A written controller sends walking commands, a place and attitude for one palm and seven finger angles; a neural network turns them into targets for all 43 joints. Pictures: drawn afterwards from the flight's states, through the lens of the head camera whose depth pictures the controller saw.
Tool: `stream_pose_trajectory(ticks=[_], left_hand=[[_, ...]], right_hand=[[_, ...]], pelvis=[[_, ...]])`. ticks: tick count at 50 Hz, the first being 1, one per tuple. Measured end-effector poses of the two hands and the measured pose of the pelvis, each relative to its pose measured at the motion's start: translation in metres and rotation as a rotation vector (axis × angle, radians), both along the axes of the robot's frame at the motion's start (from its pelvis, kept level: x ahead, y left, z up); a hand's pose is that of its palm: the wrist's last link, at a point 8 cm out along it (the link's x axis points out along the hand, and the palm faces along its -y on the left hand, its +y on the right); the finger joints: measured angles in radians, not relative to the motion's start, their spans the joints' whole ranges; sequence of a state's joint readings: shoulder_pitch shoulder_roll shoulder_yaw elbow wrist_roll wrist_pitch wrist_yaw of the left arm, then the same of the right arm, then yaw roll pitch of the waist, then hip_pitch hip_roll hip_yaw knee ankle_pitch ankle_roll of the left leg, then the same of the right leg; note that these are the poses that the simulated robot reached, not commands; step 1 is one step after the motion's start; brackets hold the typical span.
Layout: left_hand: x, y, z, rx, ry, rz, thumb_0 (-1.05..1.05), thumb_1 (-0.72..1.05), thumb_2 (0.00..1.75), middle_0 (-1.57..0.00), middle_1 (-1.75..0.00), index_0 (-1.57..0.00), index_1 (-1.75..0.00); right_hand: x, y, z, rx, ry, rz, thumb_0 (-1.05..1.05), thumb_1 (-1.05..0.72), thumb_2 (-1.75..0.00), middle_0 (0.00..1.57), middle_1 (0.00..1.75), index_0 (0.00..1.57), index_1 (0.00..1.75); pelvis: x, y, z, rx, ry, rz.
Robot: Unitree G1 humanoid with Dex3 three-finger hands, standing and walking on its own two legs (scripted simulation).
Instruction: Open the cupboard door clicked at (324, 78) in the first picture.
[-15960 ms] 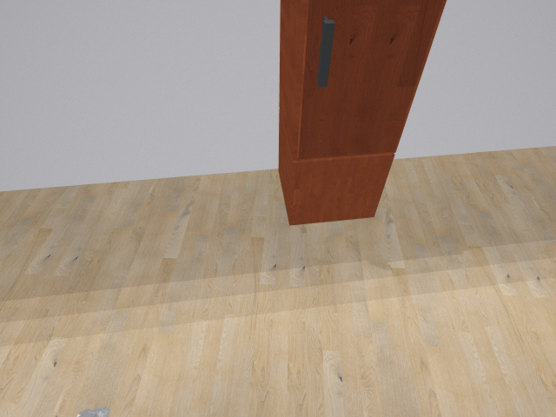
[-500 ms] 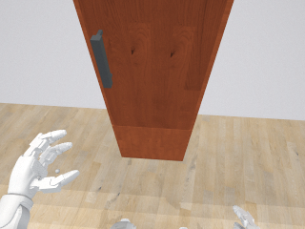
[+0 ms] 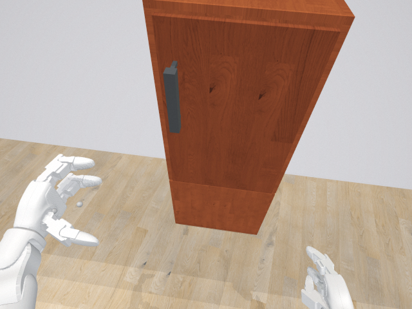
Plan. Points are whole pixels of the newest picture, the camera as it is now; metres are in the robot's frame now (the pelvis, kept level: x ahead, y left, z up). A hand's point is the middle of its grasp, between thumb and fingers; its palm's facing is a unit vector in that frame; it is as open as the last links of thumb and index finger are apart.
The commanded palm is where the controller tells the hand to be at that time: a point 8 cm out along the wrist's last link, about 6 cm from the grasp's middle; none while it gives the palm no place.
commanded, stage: raise the hand with hooked fingers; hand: left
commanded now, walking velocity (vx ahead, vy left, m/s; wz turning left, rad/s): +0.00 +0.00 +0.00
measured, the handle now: (175, 98) +0.57 +0.13 +0.09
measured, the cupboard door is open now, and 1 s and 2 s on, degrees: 0 0 0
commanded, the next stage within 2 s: move the hooked fingers beside the handle in 0.78 s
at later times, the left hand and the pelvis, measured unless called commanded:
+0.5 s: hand (75, 181) +0.29 +0.26 +0.11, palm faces -0.03 -1.00 -0.04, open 14.0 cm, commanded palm +0.26 +0.31 +0.12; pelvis +0.00 -0.01 +0.01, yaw +0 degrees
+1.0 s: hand (89, 180) +0.30 +0.23 +0.11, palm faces +0.00 -1.00 -0.03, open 14.0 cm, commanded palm +0.28 +0.28 +0.12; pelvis +0.00 -0.03 +0.01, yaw +0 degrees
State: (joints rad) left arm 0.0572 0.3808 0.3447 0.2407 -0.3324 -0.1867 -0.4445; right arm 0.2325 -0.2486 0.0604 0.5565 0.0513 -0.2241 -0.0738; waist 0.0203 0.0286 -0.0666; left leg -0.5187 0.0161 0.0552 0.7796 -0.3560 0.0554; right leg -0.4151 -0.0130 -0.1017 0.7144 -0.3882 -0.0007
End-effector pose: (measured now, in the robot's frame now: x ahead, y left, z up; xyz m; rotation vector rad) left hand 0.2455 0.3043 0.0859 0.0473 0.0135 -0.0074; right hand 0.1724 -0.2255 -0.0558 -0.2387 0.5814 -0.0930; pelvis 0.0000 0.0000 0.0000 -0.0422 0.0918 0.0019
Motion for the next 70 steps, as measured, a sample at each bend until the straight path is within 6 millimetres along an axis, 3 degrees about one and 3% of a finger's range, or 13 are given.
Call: stream_pose_trajectory(ticks=[6, 15, 24, 48, 57, 70], left_hand=[[0.007, 0.012, 0.013, -0.001, -0.004, 0.008, -0.01, -0.48, 0.31, -0.29, -1.18, -0.30, -1.19], [0.022, 0.022, 0.031, 0.001, -0.008, 0.005, -0.01, -0.50, 0.30, -0.30, -1.20, -0.30, -1.20], [0.029, 0.011, 0.031, -0.009, 0.009, -0.019, -0.01, -0.50, 0.30, -0.29, -1.20, -0.30, -1.20], [0.026, -0.016, 0.032, -0.013, -0.006, 0.001, -0.01, -0.50, 0.30, -0.30, -1.20, -0.30, -1.20], [0.054, -0.023, 0.031, -0.018, -0.007, -0.009, -0.01, -0.50, 0.30, -0.30, -1.20, -0.30, -1.20], [0.099, -0.026, 0.029, -0.029, 0.000, -0.030, -0.01, -0.50, 0.30, -0.30, -1.20, -0.30, -1.20]], right_hand=[[-0.007, 0.004, -0.002, 0.002, 0.035, 0.007, 0.01, -0.90, -0.90, 0.20, 0.30, 0.21, 0.30], [-0.031, -0.016, -0.005, -0.025, 0.097, -0.042, 0.01, -0.90, -0.90, 0.20, 0.30, 0.21, 0.30], [-0.045, -0.038, -0.003, -0.037, 0.111, -0.086, 0.01, -0.90, -0.90, 0.20, 0.30, 0.21, 0.30], [-0.031, -0.053, -0.008, -0.002, 0.077, -0.078, 0.01, -0.90, -0.90, 0.20, 0.30, 0.21, 0.30], [-0.042, -0.061, -0.014, -0.019, 0.126, -0.101, 0.01, -0.90, -0.90, 0.20, 0.30, 0.21, 0.30], [-0.079, -0.066, -0.025, -0.029, 0.256, -0.169, 0.01, -0.90, -0.90, 0.20, 0.30, 0.21, 0.30]], pelvis=[[-0.001, 0.000, 0.004, 0.001, -0.015, 0.004], [-0.002, -0.004, 0.009, 0.004, -0.031, 0.002], [-0.001, -0.011, 0.011, 0.012, -0.029, -0.008], [-0.001, -0.033, 0.010, 0.027, -0.031, -0.009], [-0.004, -0.035, 0.009, 0.028, -0.019, -0.007], [0.000, -0.029, 0.007, 0.027, 0.016, -0.027]])
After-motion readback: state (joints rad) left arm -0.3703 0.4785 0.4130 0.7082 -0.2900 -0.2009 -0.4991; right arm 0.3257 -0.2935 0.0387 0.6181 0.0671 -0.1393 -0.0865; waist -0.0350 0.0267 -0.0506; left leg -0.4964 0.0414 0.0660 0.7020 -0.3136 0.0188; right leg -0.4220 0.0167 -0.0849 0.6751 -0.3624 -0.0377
